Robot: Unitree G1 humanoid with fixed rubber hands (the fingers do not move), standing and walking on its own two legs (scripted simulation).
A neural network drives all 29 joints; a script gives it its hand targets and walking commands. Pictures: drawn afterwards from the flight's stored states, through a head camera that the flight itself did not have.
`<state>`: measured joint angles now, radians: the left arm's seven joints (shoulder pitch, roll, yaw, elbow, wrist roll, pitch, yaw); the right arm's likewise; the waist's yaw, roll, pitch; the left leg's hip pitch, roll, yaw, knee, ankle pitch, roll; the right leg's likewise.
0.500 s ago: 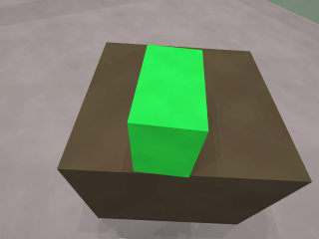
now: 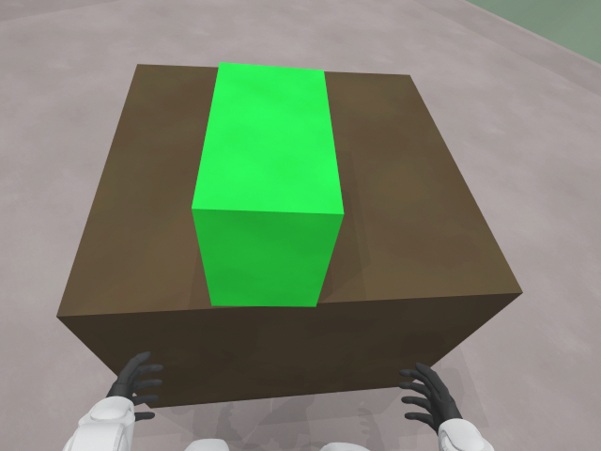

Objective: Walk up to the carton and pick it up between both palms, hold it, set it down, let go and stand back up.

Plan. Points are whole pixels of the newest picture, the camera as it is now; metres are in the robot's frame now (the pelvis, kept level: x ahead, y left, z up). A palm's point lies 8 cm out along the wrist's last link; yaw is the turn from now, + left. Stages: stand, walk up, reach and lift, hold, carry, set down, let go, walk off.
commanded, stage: reach and lift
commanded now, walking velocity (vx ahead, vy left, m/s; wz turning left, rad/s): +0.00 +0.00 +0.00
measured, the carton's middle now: (268, 186) +0.50 +0.05 +0.02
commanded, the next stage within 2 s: none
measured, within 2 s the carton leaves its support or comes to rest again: neither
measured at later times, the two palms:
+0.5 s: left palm (86, 423) +0.15 +0.26 -0.06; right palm (409, 424) +0.16 -0.15 -0.06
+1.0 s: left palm (95, 375) +0.20 +0.25 -0.03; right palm (403, 382) +0.20 -0.14 -0.03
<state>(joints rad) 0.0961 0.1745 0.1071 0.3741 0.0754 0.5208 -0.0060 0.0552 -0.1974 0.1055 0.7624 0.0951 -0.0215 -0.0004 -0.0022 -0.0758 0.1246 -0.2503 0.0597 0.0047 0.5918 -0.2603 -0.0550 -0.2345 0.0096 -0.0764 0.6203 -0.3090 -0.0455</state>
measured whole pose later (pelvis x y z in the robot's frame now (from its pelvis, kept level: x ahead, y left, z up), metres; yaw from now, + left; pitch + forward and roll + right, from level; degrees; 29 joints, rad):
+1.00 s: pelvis +0.04 +0.04 +0.02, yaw -3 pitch -3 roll +0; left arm 0.31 0.17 -0.05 0.30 -0.09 -0.02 0.09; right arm 0.30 -0.10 0.04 0.44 0.09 -0.21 0.00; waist 0.07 -0.02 0.06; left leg -0.11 0.03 0.08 0.39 -0.23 0.00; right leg -0.08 -0.01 -0.01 0.36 -0.22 0.01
